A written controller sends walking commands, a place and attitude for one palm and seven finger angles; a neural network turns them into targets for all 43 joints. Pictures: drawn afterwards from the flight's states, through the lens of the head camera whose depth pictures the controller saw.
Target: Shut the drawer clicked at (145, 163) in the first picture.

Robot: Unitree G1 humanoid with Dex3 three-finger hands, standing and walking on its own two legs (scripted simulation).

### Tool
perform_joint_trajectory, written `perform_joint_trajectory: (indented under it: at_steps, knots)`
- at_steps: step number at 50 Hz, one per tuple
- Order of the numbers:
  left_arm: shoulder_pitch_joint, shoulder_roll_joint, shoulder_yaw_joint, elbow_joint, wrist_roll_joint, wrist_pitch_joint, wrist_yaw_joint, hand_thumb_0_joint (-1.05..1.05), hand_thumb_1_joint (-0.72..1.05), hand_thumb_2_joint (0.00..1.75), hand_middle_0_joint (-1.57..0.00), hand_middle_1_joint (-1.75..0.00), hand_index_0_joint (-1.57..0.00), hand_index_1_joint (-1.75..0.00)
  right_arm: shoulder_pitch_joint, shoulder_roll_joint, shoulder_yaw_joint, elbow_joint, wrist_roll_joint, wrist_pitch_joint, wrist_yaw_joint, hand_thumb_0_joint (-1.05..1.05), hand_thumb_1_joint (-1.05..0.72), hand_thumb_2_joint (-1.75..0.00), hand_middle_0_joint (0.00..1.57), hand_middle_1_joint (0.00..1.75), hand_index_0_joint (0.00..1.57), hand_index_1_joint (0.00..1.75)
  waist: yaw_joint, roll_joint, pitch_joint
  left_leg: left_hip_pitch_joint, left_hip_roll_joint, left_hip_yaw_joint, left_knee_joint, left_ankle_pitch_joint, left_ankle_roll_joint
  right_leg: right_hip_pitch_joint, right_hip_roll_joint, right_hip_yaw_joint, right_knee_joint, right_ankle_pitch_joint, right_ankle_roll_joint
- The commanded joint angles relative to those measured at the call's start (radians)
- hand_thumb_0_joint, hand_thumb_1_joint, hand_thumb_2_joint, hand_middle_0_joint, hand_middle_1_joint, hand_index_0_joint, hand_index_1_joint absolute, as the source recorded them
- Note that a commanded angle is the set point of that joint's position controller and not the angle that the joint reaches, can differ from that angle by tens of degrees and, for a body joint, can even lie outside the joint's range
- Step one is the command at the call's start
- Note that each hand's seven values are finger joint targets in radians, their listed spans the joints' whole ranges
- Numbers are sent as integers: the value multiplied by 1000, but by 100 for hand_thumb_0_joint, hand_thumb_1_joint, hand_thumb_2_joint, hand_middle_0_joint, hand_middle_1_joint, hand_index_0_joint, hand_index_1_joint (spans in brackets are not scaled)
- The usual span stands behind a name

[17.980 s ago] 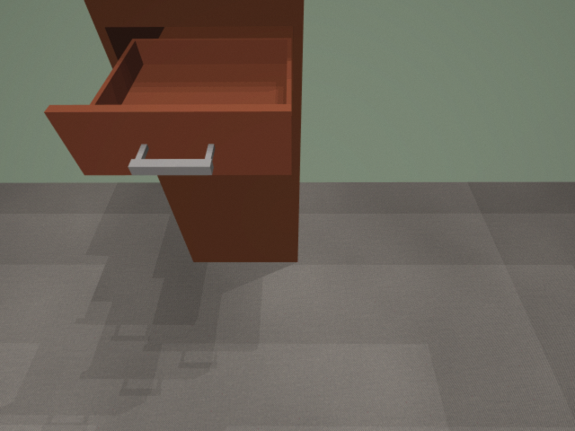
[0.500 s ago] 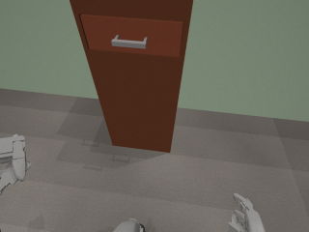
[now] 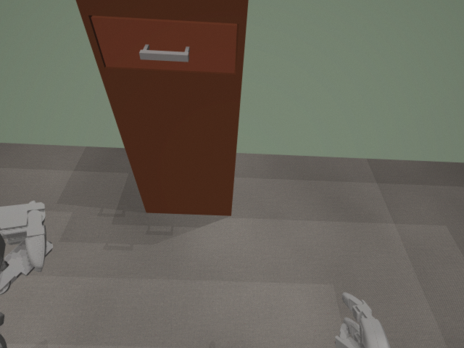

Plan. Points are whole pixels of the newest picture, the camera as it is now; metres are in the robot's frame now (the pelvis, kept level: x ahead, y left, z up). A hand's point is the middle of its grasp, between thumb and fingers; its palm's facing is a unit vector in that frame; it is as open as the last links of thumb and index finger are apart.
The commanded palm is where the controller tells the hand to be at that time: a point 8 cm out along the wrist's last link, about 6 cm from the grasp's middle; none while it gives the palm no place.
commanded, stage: stop stepping back and stand still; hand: left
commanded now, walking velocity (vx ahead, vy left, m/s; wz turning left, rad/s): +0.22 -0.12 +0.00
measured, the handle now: (165, 52) +0.82 +0.23 +0.11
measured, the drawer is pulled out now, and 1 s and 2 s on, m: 0.00 0.00 0.00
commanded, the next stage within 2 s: let the arm hang, fingers relaxed in 0.72 s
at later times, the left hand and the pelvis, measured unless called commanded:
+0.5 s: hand (25, 310) +0.13 +0.22 +0.17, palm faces +0.42 -0.79 -0.44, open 3.3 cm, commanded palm +0.07 +0.26 +0.19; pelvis -0.06 -0.02 -0.01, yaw +0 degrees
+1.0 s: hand out of the picture +0.11 +0.22 -0.08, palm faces +0.08 -0.93 -0.36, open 3.1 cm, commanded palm none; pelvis -0.06 -0.01 +0.00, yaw +3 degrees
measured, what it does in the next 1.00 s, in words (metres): steps on the spot: left foot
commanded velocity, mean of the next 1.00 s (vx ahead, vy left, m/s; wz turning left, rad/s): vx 0.07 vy -0.01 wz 0.00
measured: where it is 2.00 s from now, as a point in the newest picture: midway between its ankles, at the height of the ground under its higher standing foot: outside the picture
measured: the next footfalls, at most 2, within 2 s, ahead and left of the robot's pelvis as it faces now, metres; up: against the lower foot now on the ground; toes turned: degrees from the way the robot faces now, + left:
left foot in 0.74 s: +0.00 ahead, +0.11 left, +0.00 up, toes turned +2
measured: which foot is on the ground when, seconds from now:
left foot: down 0.00-0.54, up 0.56-0.72, down 0.74-1.00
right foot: down 0.00-1.00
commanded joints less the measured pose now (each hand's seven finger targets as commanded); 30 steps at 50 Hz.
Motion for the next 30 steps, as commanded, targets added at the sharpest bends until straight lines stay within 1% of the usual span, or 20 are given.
perform_joint_trajectory:
  at_steps: [1,3,6,8,9,11,12,13,16,17,18,19,20,21,24,25,26,27,29,30]
  knots:
    - [87,184,163,-157,-24,-50,23,0,90,90,-140,-160,-140,-160,-80,-139,-59,-182,15,-87,-12,0,-90,-90,20,30,20,30,28,180,-158,282,204,-223,-204,383,77,-59,8,-31,38,-30,3]
    - [63,185,161,-250,-22,-48,20,0,90,90,-140,-160,-140,-160,-79,-125,-45,-173,1,-91,-10,0,-90,-90,20,30,20,30,11,255,-104,143,237,-297,-334,50,83,3,-4,-32,113,-132,3]
    - [109,163,150,-238,-6,-30,34,0,90,90,-140,-160,-140,-160,-90,-139,-49,-175,12,-83,-3,0,-90,-90,20,30,20,30,5,189,-57,-67,167,-180,-346,-350,61,182,2,-80,-54,-41,-11]
    - [107,144,129,-182,2,-21,37,0,90,90,-140,-160,-140,-160,-95,-137,-55,-169,10,-64,-4,0,-90,-90,20,30,20,30,-6,142,-6,-120,80,-90,-253,-380,18,177,-17,-60,-176,-114,-42]
    - [83,150,125,-170,4,-15,37,0,90,90,-140,-160,-140,-160,-94,-142,-65,-165,6,-58,-7,0,-90,-90,20,30,20,30,-6,61,-4,-73,33,-43,-135,-354,6,79,-59,27,-242,-257,-72]
    - [53,178,149,-184,-1,-8,50,0,90,90,-140,-160,-140,-160,-73,-149,-80,-140,-2,-41,-14,0,-90,-90,20,30,20,30,-4,-143,2,-1,-16,-15,270,-190,-10,-141,-267,364,-399,-486,-198]
    - [9,159,121,-204,2,-8,50,0,90,90,-140,-160,-140,-160,-53,-143,-76,-121,-8,-35,-10,0,-90,-90,20,30,20,30,-10,-151,-3,-33,-12,-19,353,-136,-8,-105,-301,362,-369,-388,-223]
    - [-30,148,116,-174,1,-11,54,0,90,90,-140,-160,-140,-160,-52,-136,-66,-117,-7,-43,-11,0,-90,-90,20,30,20,30,-19,-121,11,-28,15,-36,310,-178,3,-106,-300,314,-339,-322,-207]
    - [-100,117,68,-121,17,-5,62,0,90,90,-140,-160,-140,-160,-73,-139,-57,-108,-5,-54,-34,0,-90,-90,20,30,20,30,-25,-39,43,176,24,-15,-6,-203,29,-231,-182,117,-220,-401,-115]
    - [-102,118,72,-111,18,-8,62,0,90,90,-140,-160,-140,-160,-72,-155,-57,-109,-8,-60,-38,0,-90,-90,20,30,20,30,-21,62,68,160,69,-110,-129,-286,59,-228,-114,75,-109,-342,-86]
    - [-102,110,69,-142,18,-18,62,0,90,90,-140,-160,-140,-160,-70,-169,-58,-122,-6,-68,-39,0,-90,-90,20,30,20,30,-14,182,64,154,168,-285,-228,-341,106,-219,-32,12,38,-216,-47]
    - [-82,125,77,-170,26,-17,55,0,90,90,-140,-160,-140,-160,-54,-166,-60,-119,-5,-66,-32,0,-90,-90,20,30,20,30,1,198,-13,126,204,-303,-262,-269,118,-125,28,-93,183,-146,-21]
    - [-73,129,92,-143,15,-21,53,0,90,90,-140,-160,-140,-160,-73,-141,-53,-121,7,-75,-28,0,-90,-90,20,30,20,30,-12,259,27,-1,253,-412,-356,-494,146,-94,11,-64,242,-175,-9]
    - [-57,156,124,-135,24,-14,51,0,90,90,-140,-160,-140,-160,-74,-132,-49,-122,4,-76,-30,0,-90,-90,20,30,20,30,-3,271,56,-103,259,-416,-392,-587,159,-41,-3,-49,264,-147,-11]
    - [-16,136,100,-128,36,-7,43,0,90,90,-140,-160,-140,-160,-93,-126,-43,-126,4,-70,-14,0,-90,-90,20,30,20,30,12,115,98,-260,149,-192,-240,-449,86,185,-14,-46,-39,-78,-22]
    - [-11,144,107,-126,34,-13,40,0,90,90,-140,-160,-140,-160,-89,-121,-48,-131,2,-66,-10,0,-90,-90,20,30,20,30,6,19,103,-221,60,-93,-78,-351,44,119,-70,79,-193,-149,-54]
    - [-18,167,123,-140,31,-12,39,0,90,90,-140,-160,-140,-160,-93,-122,-59,-135,-2,-60,-1,0,-90,-90,20,30,20,30,6,-144,87,-174,-11,-29,158,-259,7,6,-207,322,-348,-344,-114]
    - [-23,158,118,-133,19,-11,39,0,90,90,-140,-160,-140,-160,-83,-121,-64,-116,1,-58,3,0,-90,-90,20,30,20,30,7,-214,83,-129,-20,-20,345,-203,-5,-67,-310,464,-434,-361,-159]
    - [-11,151,122,-140,12,-30,40,0,90,90,-140,-160,-140,-160,-57,-115,-55,-110,-1,-58,10,0,-90,-90,20,30,20,30,-10,-64,26,-133,13,-59,384,-176,-8,14,-308,351,-352,-90,-187]
    - [5,152,126,-132,12,-35,42,0,90,90,-140,-160,-140,-160,-59,-102,-46,-110,0,-58,6,0,-90,-90,20,30,20,30,-6,-63,3,-97,23,-52,293,-179,-5,43,-282,279,-305,33,-179]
